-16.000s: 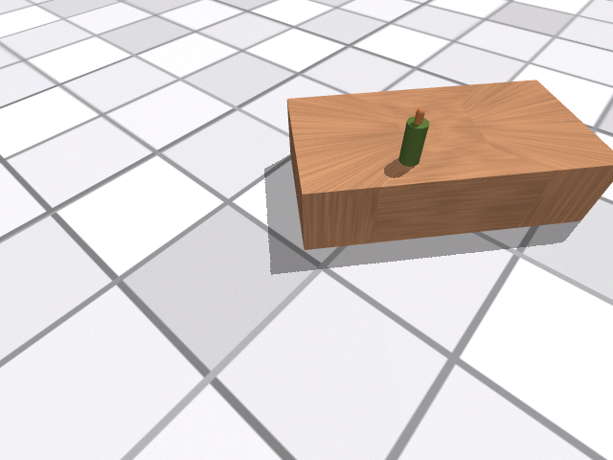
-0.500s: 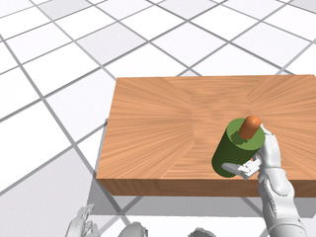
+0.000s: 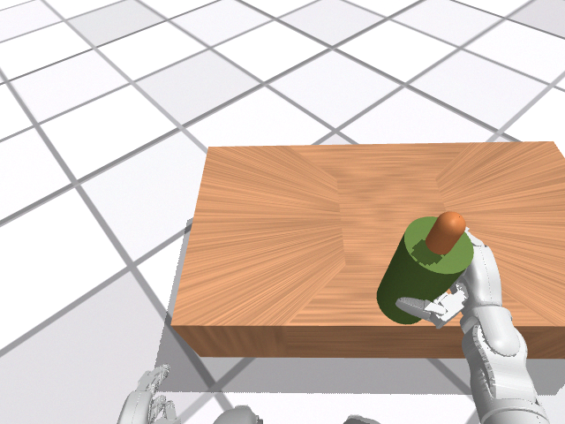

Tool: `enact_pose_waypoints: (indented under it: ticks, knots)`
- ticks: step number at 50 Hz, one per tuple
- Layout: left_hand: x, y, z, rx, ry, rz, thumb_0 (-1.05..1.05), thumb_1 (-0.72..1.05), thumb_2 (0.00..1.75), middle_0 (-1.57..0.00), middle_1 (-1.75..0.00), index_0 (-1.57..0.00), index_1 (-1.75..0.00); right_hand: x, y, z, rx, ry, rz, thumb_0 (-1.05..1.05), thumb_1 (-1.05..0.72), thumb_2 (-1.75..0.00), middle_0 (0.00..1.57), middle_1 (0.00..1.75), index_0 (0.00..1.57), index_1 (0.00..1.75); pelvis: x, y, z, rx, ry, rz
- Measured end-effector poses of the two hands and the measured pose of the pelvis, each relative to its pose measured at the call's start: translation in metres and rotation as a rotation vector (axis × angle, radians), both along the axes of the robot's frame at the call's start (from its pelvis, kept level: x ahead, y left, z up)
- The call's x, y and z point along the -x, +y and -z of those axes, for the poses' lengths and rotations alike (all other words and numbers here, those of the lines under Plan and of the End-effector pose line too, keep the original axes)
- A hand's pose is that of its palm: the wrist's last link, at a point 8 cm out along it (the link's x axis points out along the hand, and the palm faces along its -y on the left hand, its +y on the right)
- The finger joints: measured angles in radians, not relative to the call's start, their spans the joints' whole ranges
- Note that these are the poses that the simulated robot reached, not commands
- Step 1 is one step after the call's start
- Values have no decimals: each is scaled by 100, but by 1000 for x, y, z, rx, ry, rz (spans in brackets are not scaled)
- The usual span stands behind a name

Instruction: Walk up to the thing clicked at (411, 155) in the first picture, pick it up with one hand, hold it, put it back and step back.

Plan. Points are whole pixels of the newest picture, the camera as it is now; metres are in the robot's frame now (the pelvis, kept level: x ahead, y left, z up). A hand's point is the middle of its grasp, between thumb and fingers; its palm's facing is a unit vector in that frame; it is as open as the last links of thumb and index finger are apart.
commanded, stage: hold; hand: right
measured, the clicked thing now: (423, 266) +0.31 -0.15 +0.06
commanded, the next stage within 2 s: crouch in 1.92 s
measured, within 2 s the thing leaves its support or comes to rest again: neither
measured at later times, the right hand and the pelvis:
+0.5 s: hand (425, 261) +0.33 -0.16 +0.04, palm faces -0.01 +1.00 +0.00, open 11.1 cm; pelvis +0.00 +0.00 +0.00, yaw +0 degrees
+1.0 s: hand (421, 261) +0.33 -0.16 +0.04, palm faces +0.00 +1.00 -0.01, open 11.1 cm; pelvis +0.00 +0.01 +0.00, yaw +0 degrees
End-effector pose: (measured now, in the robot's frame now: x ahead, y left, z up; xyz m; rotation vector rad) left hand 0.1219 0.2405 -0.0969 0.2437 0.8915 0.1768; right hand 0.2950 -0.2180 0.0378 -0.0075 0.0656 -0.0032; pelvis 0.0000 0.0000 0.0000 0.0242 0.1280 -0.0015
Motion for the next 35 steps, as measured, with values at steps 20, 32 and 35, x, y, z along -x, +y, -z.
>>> enact_pose_waypoints:
  ticks: [20, 32, 35]
  knots:
    - [0, 0, -4, -5, 1, 1, 1, 86, 92, -20, -29, -19, -30, -9, -2, -6, 1, -4, 1, -2, 61, -97, 71, 109, 74, 112, -2, 0, -3, 1, -7, 1]
    - [9, 3, -3, -1, 21, -5, 1, 86, 92, -20, -29, -19, -30, -8, 3, -3, -5, 5, -10, -2, 61, -97, 71, 109, 74, 112, -1, 1, -4, 2, -6, -3]
    - [10, 4, -2, 0, 23, -6, 1, 86, 92, -20, -29, -19, -29, -7, 4, -3, 2, 7, -11, -2, 61, -97, 71, 109, 74, 112, -1, 2, -4, 2, -9, -3]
